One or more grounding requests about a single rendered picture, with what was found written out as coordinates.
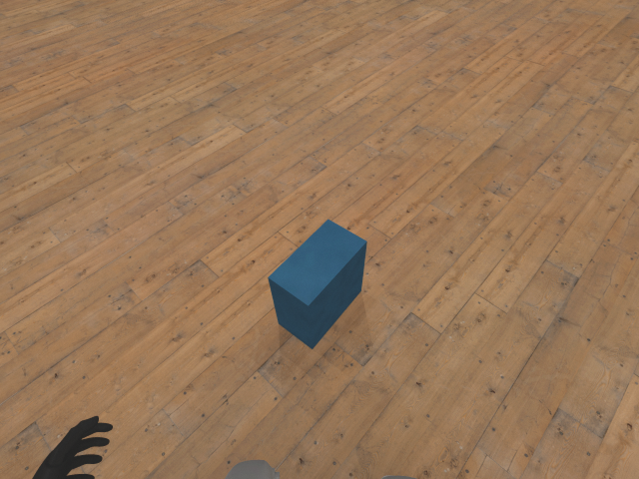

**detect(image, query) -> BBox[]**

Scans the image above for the carton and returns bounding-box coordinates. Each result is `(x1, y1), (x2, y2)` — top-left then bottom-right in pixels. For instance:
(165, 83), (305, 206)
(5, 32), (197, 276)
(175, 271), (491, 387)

(268, 220), (367, 349)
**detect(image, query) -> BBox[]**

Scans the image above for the left robot hand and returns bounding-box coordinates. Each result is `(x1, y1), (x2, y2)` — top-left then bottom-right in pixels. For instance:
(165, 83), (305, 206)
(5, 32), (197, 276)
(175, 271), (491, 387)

(32, 416), (113, 479)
